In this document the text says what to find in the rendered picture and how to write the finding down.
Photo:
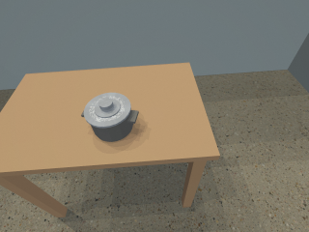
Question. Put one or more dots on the knob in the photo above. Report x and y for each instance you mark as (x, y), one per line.
(105, 104)

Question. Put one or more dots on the table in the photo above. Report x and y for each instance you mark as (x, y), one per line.
(42, 130)

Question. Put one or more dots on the lid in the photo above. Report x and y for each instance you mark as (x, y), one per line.
(112, 117)

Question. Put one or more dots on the pot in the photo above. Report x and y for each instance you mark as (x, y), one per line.
(118, 132)

